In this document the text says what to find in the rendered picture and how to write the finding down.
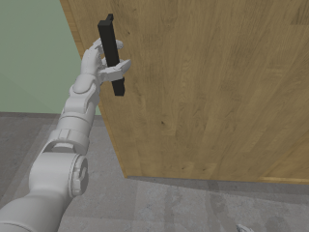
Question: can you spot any left robot upper arm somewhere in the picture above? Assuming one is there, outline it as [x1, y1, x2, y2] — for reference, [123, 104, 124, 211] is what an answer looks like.
[0, 152, 89, 232]

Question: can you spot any handle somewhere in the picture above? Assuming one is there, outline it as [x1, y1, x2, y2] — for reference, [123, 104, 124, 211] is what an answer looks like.
[98, 14, 126, 97]

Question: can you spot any robot left hand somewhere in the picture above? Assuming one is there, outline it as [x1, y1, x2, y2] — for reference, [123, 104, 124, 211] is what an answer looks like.
[80, 38, 131, 86]

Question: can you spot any robot left forearm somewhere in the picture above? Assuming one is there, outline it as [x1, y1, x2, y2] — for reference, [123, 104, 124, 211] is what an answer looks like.
[28, 73, 100, 190]

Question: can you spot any wardrobe door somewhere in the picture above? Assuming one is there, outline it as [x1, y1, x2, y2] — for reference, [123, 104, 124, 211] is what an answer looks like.
[261, 130, 309, 179]
[69, 0, 309, 182]

